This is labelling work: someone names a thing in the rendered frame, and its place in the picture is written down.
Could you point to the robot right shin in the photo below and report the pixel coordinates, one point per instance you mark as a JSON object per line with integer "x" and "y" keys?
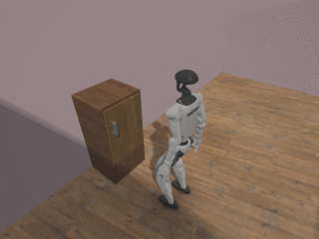
{"x": 180, "y": 174}

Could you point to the right robot upper arm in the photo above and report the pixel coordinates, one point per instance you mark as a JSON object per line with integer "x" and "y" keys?
{"x": 201, "y": 118}

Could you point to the robot right hand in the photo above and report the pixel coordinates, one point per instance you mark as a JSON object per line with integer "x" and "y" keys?
{"x": 196, "y": 142}

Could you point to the cupboard door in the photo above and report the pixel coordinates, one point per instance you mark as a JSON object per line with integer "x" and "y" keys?
{"x": 128, "y": 116}

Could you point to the left robot upper arm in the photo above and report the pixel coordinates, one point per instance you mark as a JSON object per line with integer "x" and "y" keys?
{"x": 173, "y": 115}

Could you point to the robot left hand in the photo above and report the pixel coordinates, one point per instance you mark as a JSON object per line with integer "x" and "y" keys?
{"x": 163, "y": 171}

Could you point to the handle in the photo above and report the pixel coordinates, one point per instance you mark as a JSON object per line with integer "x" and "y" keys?
{"x": 115, "y": 127}

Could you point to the left robot forearm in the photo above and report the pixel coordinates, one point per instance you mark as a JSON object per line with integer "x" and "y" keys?
{"x": 171, "y": 153}

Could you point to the robot right thigh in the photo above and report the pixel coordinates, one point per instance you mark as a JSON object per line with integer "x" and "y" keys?
{"x": 179, "y": 162}

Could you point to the right robot forearm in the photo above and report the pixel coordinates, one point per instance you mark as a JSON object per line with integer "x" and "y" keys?
{"x": 199, "y": 130}

